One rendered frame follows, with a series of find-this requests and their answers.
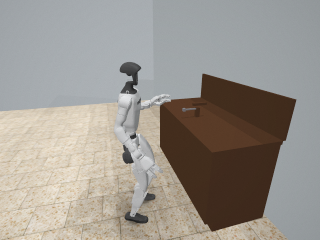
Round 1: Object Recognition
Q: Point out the robot right upper arm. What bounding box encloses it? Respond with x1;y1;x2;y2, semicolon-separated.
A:
114;94;132;135

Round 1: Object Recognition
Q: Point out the left robot forearm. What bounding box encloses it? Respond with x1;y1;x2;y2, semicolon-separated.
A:
140;100;153;110

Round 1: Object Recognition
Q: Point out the right robot forearm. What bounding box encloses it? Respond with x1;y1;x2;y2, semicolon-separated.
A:
115;127;145;161

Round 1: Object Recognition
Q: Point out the counter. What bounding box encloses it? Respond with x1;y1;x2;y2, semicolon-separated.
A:
160;73;296;232

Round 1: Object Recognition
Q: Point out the right robot hand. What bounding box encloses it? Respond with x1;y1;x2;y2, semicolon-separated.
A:
139;156;163;179

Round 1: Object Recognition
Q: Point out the left robot thigh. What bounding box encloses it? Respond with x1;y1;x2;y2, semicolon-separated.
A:
138;134;155;172

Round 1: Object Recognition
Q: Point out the robot right foot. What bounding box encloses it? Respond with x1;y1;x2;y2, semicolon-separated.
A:
125;211;149;224

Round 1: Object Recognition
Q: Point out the left robot hand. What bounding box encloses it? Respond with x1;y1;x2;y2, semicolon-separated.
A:
150;94;171;107

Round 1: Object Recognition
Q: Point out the tap lever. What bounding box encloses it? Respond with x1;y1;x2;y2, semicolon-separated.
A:
182;108;196;112

